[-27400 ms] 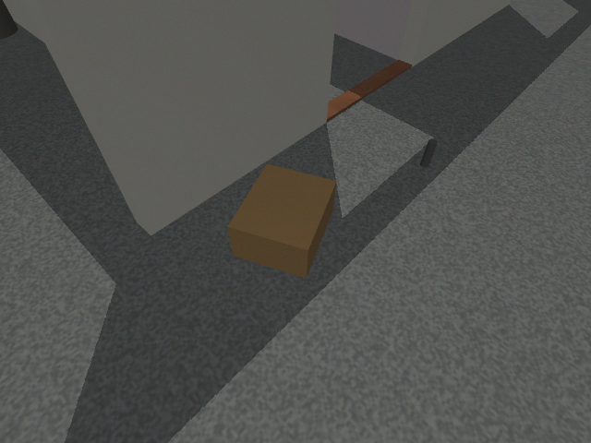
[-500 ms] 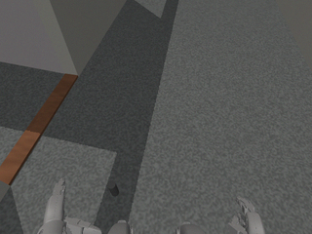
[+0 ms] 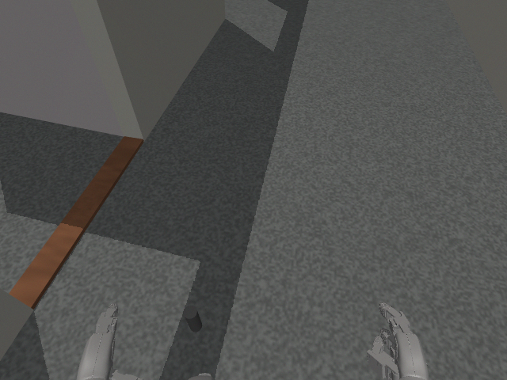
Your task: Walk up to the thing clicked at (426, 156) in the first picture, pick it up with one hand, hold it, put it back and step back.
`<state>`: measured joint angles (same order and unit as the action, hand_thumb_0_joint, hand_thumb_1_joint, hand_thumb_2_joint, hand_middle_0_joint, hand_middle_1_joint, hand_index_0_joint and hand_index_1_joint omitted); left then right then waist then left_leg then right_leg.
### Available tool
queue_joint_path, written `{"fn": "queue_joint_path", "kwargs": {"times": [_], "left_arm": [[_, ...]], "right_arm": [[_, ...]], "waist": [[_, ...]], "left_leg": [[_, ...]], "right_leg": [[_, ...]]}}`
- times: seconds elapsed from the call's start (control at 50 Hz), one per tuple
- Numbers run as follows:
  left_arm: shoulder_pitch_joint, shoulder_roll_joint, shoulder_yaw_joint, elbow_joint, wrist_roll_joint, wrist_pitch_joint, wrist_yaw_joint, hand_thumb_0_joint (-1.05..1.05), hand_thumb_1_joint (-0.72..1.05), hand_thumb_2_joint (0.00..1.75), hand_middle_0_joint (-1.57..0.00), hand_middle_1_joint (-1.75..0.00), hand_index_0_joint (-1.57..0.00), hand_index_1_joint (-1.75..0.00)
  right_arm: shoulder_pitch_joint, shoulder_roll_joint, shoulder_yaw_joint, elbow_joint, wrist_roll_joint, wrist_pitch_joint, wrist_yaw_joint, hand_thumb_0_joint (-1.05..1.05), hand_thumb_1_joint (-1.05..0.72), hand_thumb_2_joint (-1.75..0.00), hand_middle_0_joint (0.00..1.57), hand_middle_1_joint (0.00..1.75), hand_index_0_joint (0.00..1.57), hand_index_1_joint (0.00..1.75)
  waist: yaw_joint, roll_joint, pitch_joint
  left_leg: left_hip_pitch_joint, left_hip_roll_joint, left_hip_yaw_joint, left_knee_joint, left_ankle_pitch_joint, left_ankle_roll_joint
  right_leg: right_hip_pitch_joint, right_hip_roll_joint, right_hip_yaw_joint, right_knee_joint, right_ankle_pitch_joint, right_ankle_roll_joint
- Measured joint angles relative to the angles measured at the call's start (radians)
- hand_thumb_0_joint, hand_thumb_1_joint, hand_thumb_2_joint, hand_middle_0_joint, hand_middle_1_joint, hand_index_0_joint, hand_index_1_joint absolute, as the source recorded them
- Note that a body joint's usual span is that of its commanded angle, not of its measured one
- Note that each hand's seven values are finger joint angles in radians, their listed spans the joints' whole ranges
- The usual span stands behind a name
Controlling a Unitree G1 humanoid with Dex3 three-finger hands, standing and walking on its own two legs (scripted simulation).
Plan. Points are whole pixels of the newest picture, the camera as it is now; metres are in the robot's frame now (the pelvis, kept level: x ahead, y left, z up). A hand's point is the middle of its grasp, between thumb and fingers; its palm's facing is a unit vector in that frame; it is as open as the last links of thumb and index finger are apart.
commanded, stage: home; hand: left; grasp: from the side
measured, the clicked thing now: (193, 319) +0.41 +0.21 -0.64
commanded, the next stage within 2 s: stand in 1.32 s
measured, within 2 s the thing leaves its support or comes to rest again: neither
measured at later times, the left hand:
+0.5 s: hand (147, 367) +0.16 +0.17 -0.05, palm faces +0.10 -0.95 -0.28, open 17.4 cm
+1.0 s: hand (143, 369) +0.16 +0.17 -0.05, palm faces +0.10 -0.95 -0.28, open 17.5 cm
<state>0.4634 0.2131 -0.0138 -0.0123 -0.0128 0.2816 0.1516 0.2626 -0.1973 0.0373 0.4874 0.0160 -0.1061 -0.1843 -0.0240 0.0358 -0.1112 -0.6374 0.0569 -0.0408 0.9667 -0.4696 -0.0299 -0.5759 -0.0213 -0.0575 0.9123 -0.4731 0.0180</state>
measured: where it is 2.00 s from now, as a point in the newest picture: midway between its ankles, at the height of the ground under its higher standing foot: outside the picture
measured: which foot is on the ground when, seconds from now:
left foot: down 0.00-1.00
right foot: down 0.00-1.00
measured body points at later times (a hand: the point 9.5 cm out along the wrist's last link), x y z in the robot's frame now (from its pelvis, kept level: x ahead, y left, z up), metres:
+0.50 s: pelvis -0.01 -0.01 +0.00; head +0.01 -0.01 +0.45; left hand +0.15 +0.22 -0.03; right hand +0.15 -0.25 -0.07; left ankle +0.01 +0.13 -0.69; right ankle -0.01 -0.13 -0.69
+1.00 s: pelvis -0.01 -0.01 +0.00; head +0.00 -0.01 +0.45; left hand +0.15 +0.22 -0.03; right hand +0.15 -0.24 -0.07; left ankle +0.01 +0.13 -0.69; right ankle -0.01 -0.13 -0.69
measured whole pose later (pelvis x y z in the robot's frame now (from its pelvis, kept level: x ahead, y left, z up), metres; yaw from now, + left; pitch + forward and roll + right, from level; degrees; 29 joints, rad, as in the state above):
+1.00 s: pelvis -0.01 -0.01 +0.00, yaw +0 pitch +7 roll -2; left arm 0.45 0.20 -0.01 0.02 -0.01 0.27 0.14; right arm 0.27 -0.19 0.03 0.52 0.01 -0.13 -0.19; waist -0.02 0.03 -0.10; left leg -0.62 0.06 -0.03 0.95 -0.44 -0.04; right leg -0.57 -0.02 -0.05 0.91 -0.45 0.01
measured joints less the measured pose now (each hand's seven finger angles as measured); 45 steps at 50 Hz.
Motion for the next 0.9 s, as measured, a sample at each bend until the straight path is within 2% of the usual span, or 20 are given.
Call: {"fn": "queue_joint_path", "kwargs": {"times": [0.4,0.9], "left_arm": [[-0.008,-0.011,0.003,0.022,-0.003,-0.005,-0.012,-0.01,-0.54,0.06,-0.05,-0.06,-0.06,-0.05],[-0.01,-0.012,0.004,0.027,0.0,-0.01,-0.015,-0.01,-0.54,0.06,-0.05,-0.06,-0.05,-0.05]], "right_arm": [[0.014,-0.007,-0.01,0.025,0.001,-0.002,-0.003,0.02,-0.9,-0.9,0.2,0.3,0.21,0.3],[0.008,0.002,-0.002,0.029,-0.003,-0.023,-0.006,0.02,-0.9,-0.9,0.2,0.3,0.21,0.3]], "waist": [[-0.006,0.001,0.003],[0.001,0.0,0.009]], "left_leg": [[0.015,0.007,0.001,-0.019,0.017,-0.011],[0.014,0.004,0.003,-0.018,0.026,-0.007]], "right_leg": [[0.005,0.007,0.001,-0.001,0.008,-0.011],[0.003,0.005,0.005,-0.002,0.02,-0.008]]}}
